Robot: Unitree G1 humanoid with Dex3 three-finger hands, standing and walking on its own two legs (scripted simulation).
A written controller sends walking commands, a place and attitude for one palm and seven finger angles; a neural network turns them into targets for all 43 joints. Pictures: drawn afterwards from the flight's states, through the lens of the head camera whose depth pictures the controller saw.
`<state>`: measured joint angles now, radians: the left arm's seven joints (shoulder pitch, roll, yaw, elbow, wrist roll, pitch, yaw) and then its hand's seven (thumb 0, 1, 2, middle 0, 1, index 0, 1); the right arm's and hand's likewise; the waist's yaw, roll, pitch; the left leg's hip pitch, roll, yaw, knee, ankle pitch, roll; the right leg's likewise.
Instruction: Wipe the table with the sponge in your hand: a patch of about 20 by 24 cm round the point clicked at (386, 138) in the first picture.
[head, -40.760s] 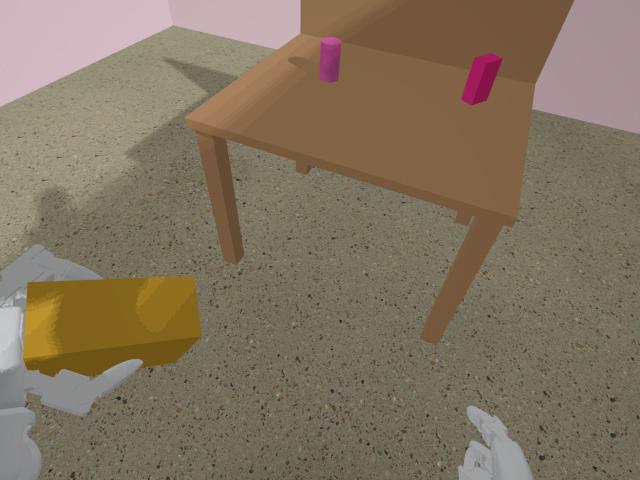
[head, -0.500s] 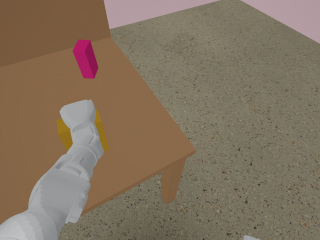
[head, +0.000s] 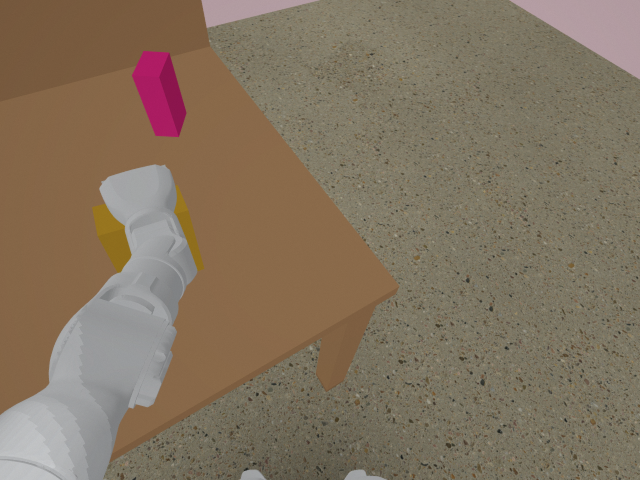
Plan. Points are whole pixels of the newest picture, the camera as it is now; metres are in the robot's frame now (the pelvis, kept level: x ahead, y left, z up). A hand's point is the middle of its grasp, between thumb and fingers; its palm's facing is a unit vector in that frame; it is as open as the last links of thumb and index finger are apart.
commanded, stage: wipe forward along the third lane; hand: left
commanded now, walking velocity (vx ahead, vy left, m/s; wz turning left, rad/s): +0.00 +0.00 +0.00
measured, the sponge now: (157, 250) +0.45 +0.22 -0.05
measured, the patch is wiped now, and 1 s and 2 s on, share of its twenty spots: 0.95 1.00 1.00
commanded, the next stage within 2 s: wipe back along the third lane in 0.22 s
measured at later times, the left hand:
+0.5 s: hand (138, 197) +0.51 +0.24 +0.01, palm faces -0.10 +0.00 -0.99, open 10.2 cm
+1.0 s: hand (151, 227) +0.46 +0.21 +0.01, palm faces -0.07 -0.01 -1.00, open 10.3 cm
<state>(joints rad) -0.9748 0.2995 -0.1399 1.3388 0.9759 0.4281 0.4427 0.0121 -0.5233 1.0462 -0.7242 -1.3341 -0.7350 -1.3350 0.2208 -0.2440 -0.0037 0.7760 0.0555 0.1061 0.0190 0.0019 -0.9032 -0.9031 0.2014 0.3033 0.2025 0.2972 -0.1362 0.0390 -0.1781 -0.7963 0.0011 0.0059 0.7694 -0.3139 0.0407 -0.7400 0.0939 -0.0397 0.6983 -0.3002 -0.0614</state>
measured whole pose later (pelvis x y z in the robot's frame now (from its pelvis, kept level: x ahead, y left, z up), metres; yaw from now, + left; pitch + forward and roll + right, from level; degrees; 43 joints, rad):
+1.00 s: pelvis +0.03 +0.03 +0.01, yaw +1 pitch +17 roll -3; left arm -0.84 0.12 -0.29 1.20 0.94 0.49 0.50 0.00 -0.49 1.05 -0.66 -1.40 -0.67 -1.40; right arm 0.12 -0.20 -0.02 0.77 0.04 0.19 0.07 0.00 -0.90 -0.90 0.20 0.30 0.20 0.30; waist -0.04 0.02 -0.20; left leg -0.66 -0.03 0.01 0.71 -0.34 0.07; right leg -0.59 0.07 -0.03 0.62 -0.32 -0.03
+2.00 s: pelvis +0.02 -0.02 +0.02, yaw +1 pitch +9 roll +0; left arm -0.52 0.07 -0.37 0.96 0.93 0.53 0.49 0.00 -0.49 1.05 -0.66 -1.40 -0.67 -1.40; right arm 0.09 -0.22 -0.02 0.74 0.07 0.23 0.03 0.00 -0.90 -0.90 0.20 0.30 0.20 0.30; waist 0.02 0.03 -0.18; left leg -0.47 -0.01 0.00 0.60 -0.28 0.01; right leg -0.43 0.09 -0.04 0.56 -0.29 -0.09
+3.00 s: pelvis +0.01 -0.02 +0.03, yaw +1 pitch +4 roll +0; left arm -0.20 0.23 -0.23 0.58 0.98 0.42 0.32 0.00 -0.51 1.05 -0.70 -1.36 -0.71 -1.36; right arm 0.06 -0.25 -0.01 0.68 0.09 0.19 -0.02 0.01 -0.90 -0.90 0.20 0.30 0.20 0.30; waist 0.04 0.04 -0.13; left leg -0.36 -0.01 0.01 0.55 -0.27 0.01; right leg -0.33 0.09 -0.02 0.54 -0.28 -0.09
